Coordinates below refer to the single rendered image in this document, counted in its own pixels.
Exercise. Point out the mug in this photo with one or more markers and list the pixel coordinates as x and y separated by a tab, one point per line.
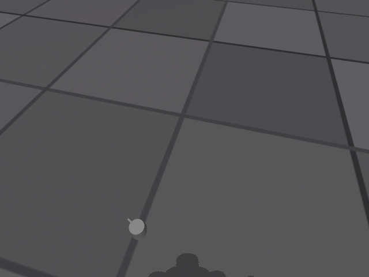
137	228

